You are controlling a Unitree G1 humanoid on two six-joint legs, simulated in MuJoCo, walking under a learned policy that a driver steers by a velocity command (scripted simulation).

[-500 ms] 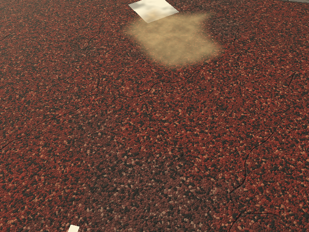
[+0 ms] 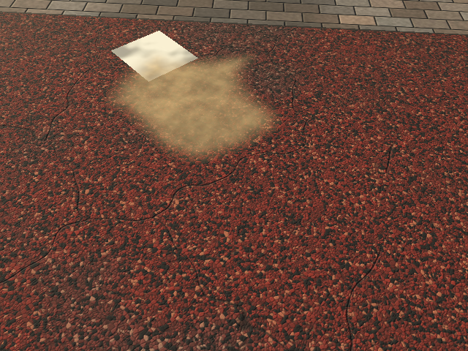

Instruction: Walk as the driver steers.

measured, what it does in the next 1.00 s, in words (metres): walks ahead, turning right: right foot, then left foot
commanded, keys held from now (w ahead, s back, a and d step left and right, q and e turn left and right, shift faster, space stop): w+e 0.44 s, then e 0.24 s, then q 0.32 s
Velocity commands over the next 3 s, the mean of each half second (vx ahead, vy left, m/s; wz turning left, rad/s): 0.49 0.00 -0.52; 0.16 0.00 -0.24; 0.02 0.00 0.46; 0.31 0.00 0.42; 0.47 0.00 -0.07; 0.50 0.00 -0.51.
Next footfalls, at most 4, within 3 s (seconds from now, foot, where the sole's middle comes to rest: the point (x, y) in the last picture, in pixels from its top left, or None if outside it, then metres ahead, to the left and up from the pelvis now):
0.26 right None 0.30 -0.14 -0.78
0.70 left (240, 319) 0.60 -0.03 -0.78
1.06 right None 0.45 -0.22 -0.78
1.44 left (216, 343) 0.53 0.04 -0.78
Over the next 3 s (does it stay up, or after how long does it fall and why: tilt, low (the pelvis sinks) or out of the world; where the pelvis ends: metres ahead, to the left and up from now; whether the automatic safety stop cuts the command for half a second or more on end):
stays up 1.11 -0.07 -0.02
